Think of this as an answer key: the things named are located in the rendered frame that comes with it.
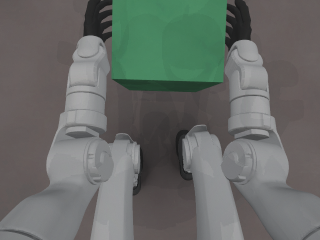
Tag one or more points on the robot right hand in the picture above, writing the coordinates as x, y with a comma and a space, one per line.
241, 23

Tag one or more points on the robot right forearm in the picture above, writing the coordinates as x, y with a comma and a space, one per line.
249, 99

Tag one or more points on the right robot upper arm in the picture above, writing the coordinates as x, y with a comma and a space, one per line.
259, 171

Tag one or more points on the left robot upper arm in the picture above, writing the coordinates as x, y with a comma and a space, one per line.
76, 168

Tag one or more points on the robot left hand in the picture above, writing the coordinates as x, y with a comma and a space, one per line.
92, 24

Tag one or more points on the carton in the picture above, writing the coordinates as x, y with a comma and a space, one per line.
168, 45

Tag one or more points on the left robot foot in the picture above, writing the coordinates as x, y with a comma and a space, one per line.
136, 189

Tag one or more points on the robot left forearm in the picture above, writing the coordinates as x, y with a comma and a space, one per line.
84, 114

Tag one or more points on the left robot shin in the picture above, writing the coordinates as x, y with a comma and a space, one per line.
124, 136

